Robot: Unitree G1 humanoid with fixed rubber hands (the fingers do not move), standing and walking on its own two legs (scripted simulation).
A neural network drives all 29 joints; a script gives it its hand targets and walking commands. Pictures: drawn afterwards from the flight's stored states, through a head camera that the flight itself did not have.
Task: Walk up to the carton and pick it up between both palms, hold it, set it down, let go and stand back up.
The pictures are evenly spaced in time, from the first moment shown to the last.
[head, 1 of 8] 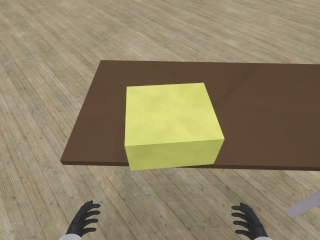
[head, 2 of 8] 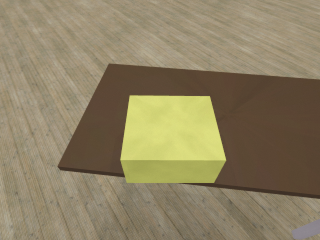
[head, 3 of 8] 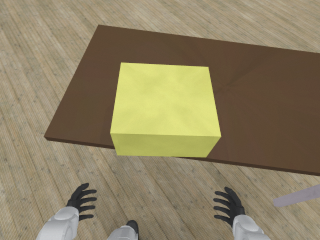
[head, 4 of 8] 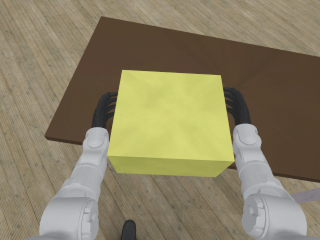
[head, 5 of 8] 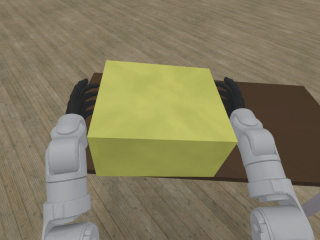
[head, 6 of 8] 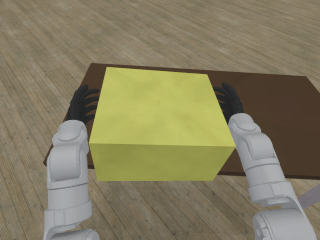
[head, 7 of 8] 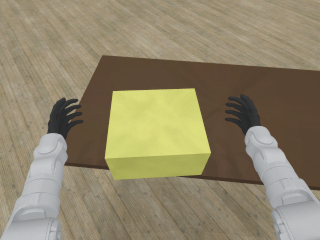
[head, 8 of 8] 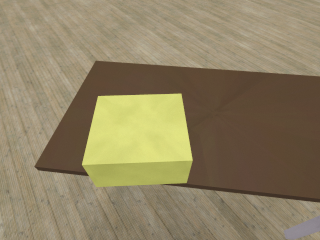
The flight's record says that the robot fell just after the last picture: no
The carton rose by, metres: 0.20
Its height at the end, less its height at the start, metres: +0.00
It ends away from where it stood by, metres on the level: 0.03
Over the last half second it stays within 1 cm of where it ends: yes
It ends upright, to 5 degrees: yes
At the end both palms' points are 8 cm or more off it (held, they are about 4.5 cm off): yes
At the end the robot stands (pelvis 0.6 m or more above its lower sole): yes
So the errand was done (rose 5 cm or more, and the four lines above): yes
